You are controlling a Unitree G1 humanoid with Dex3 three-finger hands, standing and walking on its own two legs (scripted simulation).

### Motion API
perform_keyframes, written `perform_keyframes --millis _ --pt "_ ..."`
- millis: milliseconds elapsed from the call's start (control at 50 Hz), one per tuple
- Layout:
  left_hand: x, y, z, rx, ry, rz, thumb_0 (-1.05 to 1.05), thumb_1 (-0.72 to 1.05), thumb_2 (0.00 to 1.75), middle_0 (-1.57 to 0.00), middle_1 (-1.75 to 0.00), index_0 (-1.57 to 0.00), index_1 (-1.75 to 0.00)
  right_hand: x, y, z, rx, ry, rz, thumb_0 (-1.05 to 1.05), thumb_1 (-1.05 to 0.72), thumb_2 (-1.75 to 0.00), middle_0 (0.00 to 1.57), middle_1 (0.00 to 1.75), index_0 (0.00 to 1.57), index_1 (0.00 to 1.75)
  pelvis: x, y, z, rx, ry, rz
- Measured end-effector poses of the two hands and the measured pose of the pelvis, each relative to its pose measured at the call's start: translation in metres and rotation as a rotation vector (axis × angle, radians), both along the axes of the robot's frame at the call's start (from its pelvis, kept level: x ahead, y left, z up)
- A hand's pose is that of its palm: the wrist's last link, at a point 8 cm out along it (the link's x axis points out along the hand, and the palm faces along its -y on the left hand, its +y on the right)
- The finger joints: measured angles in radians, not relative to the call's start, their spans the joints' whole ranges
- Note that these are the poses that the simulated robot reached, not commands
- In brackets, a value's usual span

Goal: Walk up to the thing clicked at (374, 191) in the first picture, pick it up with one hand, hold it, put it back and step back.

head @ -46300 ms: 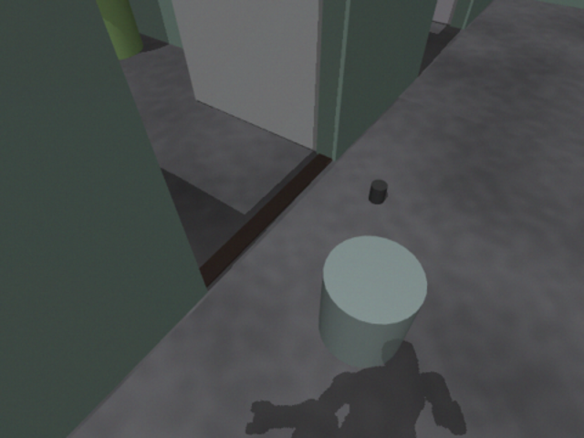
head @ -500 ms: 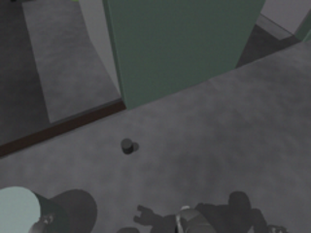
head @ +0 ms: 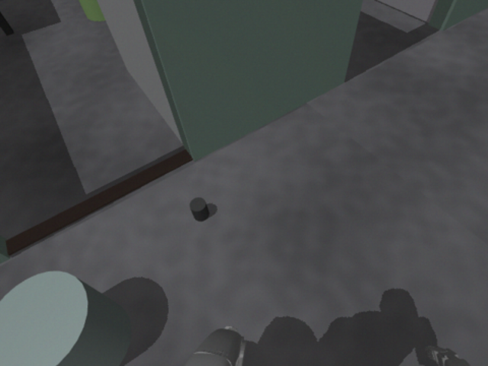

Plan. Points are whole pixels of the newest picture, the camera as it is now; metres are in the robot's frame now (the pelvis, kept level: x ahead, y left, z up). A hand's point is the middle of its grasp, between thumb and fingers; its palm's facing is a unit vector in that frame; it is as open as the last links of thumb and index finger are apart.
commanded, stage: step back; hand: left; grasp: from above
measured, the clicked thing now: (199, 209) +0.80 +0.32 -0.72
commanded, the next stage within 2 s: stand in 1.70 s
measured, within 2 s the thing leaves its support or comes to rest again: neither
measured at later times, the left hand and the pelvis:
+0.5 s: hand out of the picture -0.08 +0.28 -0.15, palm faces +0.02 -0.92 -0.39, open 7.4 cm; pelvis -0.17 +0.00 +0.00, yaw +1 degrees
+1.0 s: hand out of the picture -0.22 +0.28 -0.15, palm faces +0.07 -0.92 -0.38, open 7.4 cm; pelvis -0.27 +0.00 +0.00, yaw +3 degrees
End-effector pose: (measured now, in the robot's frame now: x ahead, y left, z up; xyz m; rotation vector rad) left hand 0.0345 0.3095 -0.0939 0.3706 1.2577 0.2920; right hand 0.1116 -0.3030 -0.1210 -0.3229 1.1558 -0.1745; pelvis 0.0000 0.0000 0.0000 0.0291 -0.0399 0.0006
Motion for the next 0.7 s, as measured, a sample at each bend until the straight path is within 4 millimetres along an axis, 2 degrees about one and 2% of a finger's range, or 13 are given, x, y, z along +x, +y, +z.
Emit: perform_keyframes --millis 100,180,220,280,360,420,500,560,640,700 --pt "0.002 0.005 0.008 0.026 -0.088 -0.018 0.01 0.9 0.9 -0.2 -0.3 -0.21 -0.3 -0.058 -0.008 -0.001 -0.034 0.08 0.003 0.01 -0.9 -0.9 0.2 0.3 0.2 0.3 -0.029 0.002 0.001 0.0 0.011 0.04" --pt "0.004 0.015 0.003 0.023 -0.187 -0.03 0.01 0.9 0.9 -0.2 -0.3 -0.21 -0.3 -0.092 -0.004 -0.003 -0.068 0.129 0.036 0.01 -0.91 -0.9 0.2 0.3 0.2 0.3 -0.058 0.008 -0.007 -0.014 0.009 0.082" --pt "0.0 0.022 -0.005 0.008 -0.217 -0.033 0.0 0.9 0.9 -0.2 -0.3 -0.21 -0.3 -0.106 0.001 -0.004 -0.083 0.126 0.046 0.01 -0.91 -0.9 0.2 0.3 0.2 0.3 -0.075 0.013 -0.013 -0.014 0.002 0.099" --pt "-0.016 0.025 -0.012 -0.011 -0.211 -0.026 0.0 0.9 0.9 -0.2 -0.3 -0.2 -0.3 -0.126 0.011 0.004 -0.077 0.109 0.055 0.01 -0.91 -0.9 0.2 0.3 0.2 0.3 -0.098 0.017 -0.011 -0.013 -0.013 0.087" --pt "-0.046 0.024 -0.013 -0.034 -0.18 -0.009 0.0 0.9 0.9 -0.2 -0.3 -0.2 -0.3 -0.143 0.017 0.019 -0.079 0.068 0.063 0.01 -0.9 -0.9 0.2 0.3 0.2 0.3 -0.123 0.014 -0.002 -0.041 -0.003 0.075" --pt "-0.077 0.02 -0.015 -0.042 -0.15 -0.014 0.0 0.9 0.9 -0.2 -0.3 -0.2 -0.3 -0.15 0.015 0.025 -0.083 0.026 0.071 0.01 -0.9 -0.9 0.2 0.3 0.2 0.3 -0.143 0.011 0.001 -0.049 0.005 0.056" --pt "-0.123 0.012 -0.02 -0.042 -0.083 -0.033 0.0 0.9 0.9 -0.2 -0.3 -0.2 -0.3 -0.159 0.008 0.025 -0.077 -0.043 0.079 0.01 -0.9 -0.9 0.2 0.3 0.2 0.3 -0.173 0.005 -0.002 -0.047 0.01 0.019" --pt "-0.159 0.004 -0.024 -0.029 -0.046 -0.042 0.0 0.9 0.9 -0.2 -0.3 -0.2 -0.3 -0.172 -0.003 0.016 -0.063 -0.08 0.074 0.01 -0.9 -0.9 0.2 0.3 0.2 0.3 -0.196 -0.004 -0.011 -0.04 0.009 -0.01" --pt "-0.21 -0.009 -0.018 -0.032 -0.011 -0.017 0.01 0.9 0.9 -0.2 -0.3 -0.2 -0.3 -0.202 -0.012 0.01 -0.046 -0.061 0.04 0.01 -0.9 -0.9 0.2 0.3 0.2 0.3 -0.22 -0.011 -0.008 -0.043 -0.007 -0.011" --pt "-0.237 -0.01 -0.01 -0.024 -0.001 0.009 0.01 0.9 0.9 -0.2 -0.3 -0.21 -0.3 -0.228 -0.014 0.009 -0.034 -0.035 0.027 0.01 -0.9 -0.9 0.2 0.3 0.2 0.3 -0.232 -0.01 -0.002 -0.019 -0.007 -0.003"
